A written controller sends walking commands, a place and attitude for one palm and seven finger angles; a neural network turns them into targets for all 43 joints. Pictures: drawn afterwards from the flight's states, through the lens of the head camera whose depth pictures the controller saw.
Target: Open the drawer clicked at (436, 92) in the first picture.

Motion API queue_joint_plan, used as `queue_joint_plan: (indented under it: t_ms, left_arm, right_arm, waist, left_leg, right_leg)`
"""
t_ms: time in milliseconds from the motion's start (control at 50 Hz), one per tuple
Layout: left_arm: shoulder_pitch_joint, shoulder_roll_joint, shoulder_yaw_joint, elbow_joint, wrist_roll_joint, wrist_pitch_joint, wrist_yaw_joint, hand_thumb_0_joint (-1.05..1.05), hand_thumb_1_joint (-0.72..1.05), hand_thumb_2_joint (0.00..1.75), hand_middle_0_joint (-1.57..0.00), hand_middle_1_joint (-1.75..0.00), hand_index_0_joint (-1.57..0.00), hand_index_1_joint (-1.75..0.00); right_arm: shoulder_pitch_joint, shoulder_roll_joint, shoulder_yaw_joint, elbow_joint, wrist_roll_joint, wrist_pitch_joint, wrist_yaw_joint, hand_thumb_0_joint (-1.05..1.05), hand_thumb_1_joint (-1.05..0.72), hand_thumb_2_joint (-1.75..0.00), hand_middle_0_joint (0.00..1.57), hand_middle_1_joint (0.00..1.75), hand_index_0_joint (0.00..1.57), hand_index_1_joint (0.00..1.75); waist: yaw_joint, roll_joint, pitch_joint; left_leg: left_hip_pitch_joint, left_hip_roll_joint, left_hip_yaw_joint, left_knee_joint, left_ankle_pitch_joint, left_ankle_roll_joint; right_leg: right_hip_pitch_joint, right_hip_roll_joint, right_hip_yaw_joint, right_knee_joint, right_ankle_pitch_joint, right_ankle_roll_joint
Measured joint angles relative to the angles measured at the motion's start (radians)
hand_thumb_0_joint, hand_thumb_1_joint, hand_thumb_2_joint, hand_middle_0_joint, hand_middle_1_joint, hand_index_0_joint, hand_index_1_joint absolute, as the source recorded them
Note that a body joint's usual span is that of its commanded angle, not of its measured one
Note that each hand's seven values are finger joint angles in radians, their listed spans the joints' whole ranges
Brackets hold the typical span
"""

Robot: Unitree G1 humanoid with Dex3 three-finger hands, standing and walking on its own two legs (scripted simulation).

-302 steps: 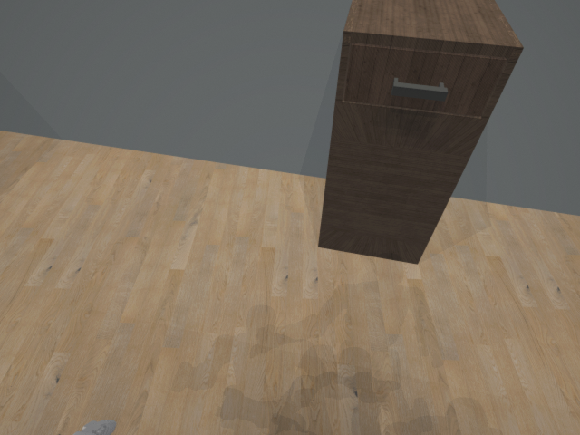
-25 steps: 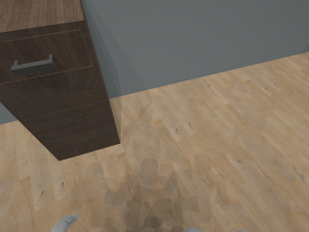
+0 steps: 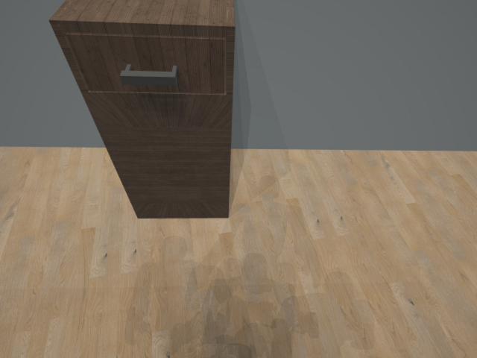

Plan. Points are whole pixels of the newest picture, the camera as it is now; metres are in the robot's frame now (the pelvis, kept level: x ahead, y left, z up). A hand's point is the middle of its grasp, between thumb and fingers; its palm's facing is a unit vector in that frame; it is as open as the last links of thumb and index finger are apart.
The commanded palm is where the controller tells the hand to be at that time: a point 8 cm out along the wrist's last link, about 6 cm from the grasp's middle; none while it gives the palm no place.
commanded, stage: take the last steps up to it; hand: left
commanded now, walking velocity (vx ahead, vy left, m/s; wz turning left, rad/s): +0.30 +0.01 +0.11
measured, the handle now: (150, 73) +0.74 +0.30 +0.04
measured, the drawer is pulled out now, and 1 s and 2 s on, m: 0.00 0.00 0.00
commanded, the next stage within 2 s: come to a stop and stand still in 0.80 s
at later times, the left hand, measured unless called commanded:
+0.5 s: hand (157, 353) +0.14 +0.16 -0.15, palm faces +0.04 -0.98 -0.21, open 7.3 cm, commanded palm none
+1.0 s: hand out of the picture +0.12 +0.17 -0.18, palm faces +0.17 -0.98 -0.11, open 7.3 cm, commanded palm none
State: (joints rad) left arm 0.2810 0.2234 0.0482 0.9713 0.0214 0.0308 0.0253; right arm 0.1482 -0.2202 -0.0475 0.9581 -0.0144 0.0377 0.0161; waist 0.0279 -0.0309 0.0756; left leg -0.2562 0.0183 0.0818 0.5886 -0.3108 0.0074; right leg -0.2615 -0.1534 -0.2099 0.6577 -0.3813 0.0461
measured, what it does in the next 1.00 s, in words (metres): walks ahead: right foot, then left foot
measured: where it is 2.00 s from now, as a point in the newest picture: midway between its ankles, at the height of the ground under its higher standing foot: (240, 348)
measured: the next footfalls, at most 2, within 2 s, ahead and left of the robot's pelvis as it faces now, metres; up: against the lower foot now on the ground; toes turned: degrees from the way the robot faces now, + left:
right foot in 0.46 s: +0.15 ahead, -0.12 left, +0.00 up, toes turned -6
left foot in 0.92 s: +0.32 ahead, +0.11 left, +0.00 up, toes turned +1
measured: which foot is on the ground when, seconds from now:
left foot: down 0.00-0.46, up 0.48-0.90, down 0.92-1.00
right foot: up 0.00-0.44, down 0.46-0.94, up 0.96-1.00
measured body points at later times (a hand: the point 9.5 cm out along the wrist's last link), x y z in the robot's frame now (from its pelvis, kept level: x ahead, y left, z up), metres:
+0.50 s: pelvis +0.08 -0.02 +0.00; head +0.08 -0.04 +0.45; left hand +0.14 +0.21 -0.13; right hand +0.01 -0.24 -0.16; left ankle +0.00 +0.10 -0.71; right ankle +0.11 -0.12 -0.73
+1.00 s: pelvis +0.22 +0.04 +0.00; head +0.24 +0.07 +0.45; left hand +0.11 +0.22 -0.17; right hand +0.33 -0.18 -0.13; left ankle +0.27 +0.12 -0.73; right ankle +0.13 -0.11 -0.69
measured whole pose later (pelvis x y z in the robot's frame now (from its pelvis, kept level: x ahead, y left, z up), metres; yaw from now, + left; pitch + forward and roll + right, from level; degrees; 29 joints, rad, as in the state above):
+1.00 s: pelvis +0.22 +0.04 +0.00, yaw +3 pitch -2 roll -1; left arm 0.42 0.11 0.02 1.18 0.01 -0.01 0.03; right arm 0.14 -0.15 -0.02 1.03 -0.02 -0.05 -0.02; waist 0.05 -0.04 0.06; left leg -0.35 0.05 0.16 0.62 -0.25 0.06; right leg -0.19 -0.07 -0.08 0.83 -0.53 0.02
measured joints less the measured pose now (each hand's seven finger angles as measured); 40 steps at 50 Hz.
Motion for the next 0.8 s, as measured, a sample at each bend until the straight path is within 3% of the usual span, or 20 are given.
queue_joint_plan:
  t_ms: [60,120,180,320,440,480,520,560,600,700,800]
  left_arm:
    - [0.006,0.019,0.008,0.038,0.001,0.028,0.001,0.0,0.91,0.9,-0.2,-0.3,-0.2,-0.3]
    - [0.01,0.02,0.007,0.067,0.007,0.023,-0.015,0.0,0.91,0.9,-0.2,-0.3,-0.2,-0.3]
    - [0.014,0.01,0.0,0.077,0.01,0.007,-0.027,0.0,0.91,0.9,-0.2,-0.3,-0.2,-0.3]
    - [-0.019,-0.032,-0.013,0.082,0.01,-0.005,-0.035,0.0,0.91,0.9,-0.2,-0.3,-0.2,-0.3]
    - [-0.067,-0.063,-0.012,0.066,0.008,-0.029,-0.039,0.0,0.92,0.9,-0.2,-0.3,-0.2,-0.3]
    - [-0.08,-0.072,-0.012,0.063,0.011,-0.055,-0.036,0.0,0.92,0.9,-0.2,-0.3,-0.2,-0.3]
    - [-0.077,-0.084,-0.015,0.059,0.006,-0.077,-0.031,0.0,0.91,0.9,-0.2,-0.3,-0.2,-0.3]
    - [-0.054,-0.084,-0.004,0.056,-0.002,-0.09,-0.013,-0.01,0.93,0.9,-0.2,-0.3,-0.2,-0.3]
    - [-0.025,-0.081,-0.002,0.066,-0.001,-0.091,-0.003,-0.01,0.94,0.9,-0.2,-0.3,-0.2,-0.3]
    - [0.052,-0.096,-0.019,0.117,0.003,-0.093,0.0,-0.01,0.94,0.9,-0.2,-0.3,-0.2,-0.3]
    - [0.113,-0.125,-0.032,0.162,0.007,-0.096,-0.006,0.0,0.92,0.9,-0.2,-0.3,-0.2,-0.3]
  right_arm:
    - [-0.004,0.024,0.015,0.0,-0.008,-0.02,-0.011,0.01,-0.91,-0.9,0.2,0.3,0.19,0.3]
    - [0.02,0.04,0.025,0.009,-0.009,-0.04,-0.023,0.0,-0.91,-0.9,0.2,0.3,0.2,0.3]
    - [0.059,0.052,0.026,0.029,-0.005,-0.059,-0.031,0.0,-0.91,-0.9,0.2,0.3,0.2,0.3]
    - [0.168,0.053,0.017,0.093,-0.008,-0.073,-0.035,0.0,-0.92,-0.9,0.2,0.3,0.2,0.3]
    - [0.25,0.054,0.012,0.156,-0.012,-0.063,-0.035,0.0,-0.91,-0.9,0.2,0.3,0.2,0.3]
    - [0.274,0.054,0.011,0.175,-0.007,-0.06,-0.034,0.0,-0.91,-0.9,0.2,0.3,0.2,0.3]
    - [0.283,0.054,0.009,0.193,-0.005,-0.043,-0.027,0.01,-0.91,-0.9,0.2,0.3,0.2,0.3]
    - [0.275,0.055,0.002,0.201,-0.007,-0.028,-0.018,0.01,-0.91,-0.9,0.2,0.3,0.2,0.3]
    - [0.254,0.051,-0.008,0.191,-0.011,-0.025,-0.013,0.01,-0.91,-0.9,0.2,0.3,0.2,0.3]
    - [0.182,0.045,-0.017,0.14,-0.013,-0.034,-0.007,0.01,-0.91,-0.9,0.2,0.29,0.19,0.3]
    - [0.102,0.04,-0.017,0.111,-0.01,-0.039,-0.003,0.01,-0.92,-0.9,0.2,0.29,0.19,0.3]
  waist:
    - [0.01,-0.019,-0.003]
    - [0.004,-0.009,-0.023]
    - [-0.003,0.003,-0.046]
    - [-0.032,0.018,-0.071]
    - [-0.06,0.043,-0.061]
    - [-0.062,0.062,-0.051]
    - [-0.057,0.078,-0.051]
    - [-0.042,0.076,-0.063]
    - [-0.039,0.076,-0.071]
    - [-0.044,0.073,-0.075]
    - [-0.02,0.064,-0.061]
  left_leg:
    - [0.012,-0.008,0.008,0.001,-0.021,0.032]
    - [0.056,-0.011,-0.001,-0.074,0.011,0.035]
    - [0.102,-0.02,-0.007,-0.152,0.043,0.044]
    - [0.176,-0.04,-0.018,-0.233,0.054,0.041]
    - [0.195,-0.029,-0.019,-0.17,-0.02,0.009]
    - [0.158,-0.009,-0.028,-0.047,-0.085,0.005]
    - [0.065,0.004,-0.046,0.188,-0.161,0.018]
    - [-0.039,0.013,-0.049,0.386,-0.122,0.022]
    - [-0.125,0.035,-0.043,0.475,-0.041,0.013]
    - [-0.253,0.085,-0.032,0.427,0.079,-0.018]
    - [-0.263,0.097,-0.007,0.241,0.113,-0.024]
  right_leg:
    - [-0.083,0.034,0.091,0.223,-0.131,0.007]
    - [-0.139,0.056,0.124,0.365,-0.077,0.004]
    - [-0.158,0.059,0.135,0.372,-0.019,0.006]
    - [-0.142,0.053,0.137,0.197,0.024,0.01]
    - [-0.057,0.078,0.11,-0.047,0.073,-0.004]
    - [-0.022,0.096,0.092,-0.094,0.142,-0.046]
    - [-0.004,0.106,0.067,-0.075,0.114,-0.076]
    - [0.034,0.113,0.059,-0.114,0.099,-0.086]
    - [0.079,0.122,0.053,-0.18,0.118,-0.083]
    - [0.168,0.133,0.042,-0.302,0.142,-0.079]
    - [0.224,0.132,0.036,-0.333,0.115,-0.057]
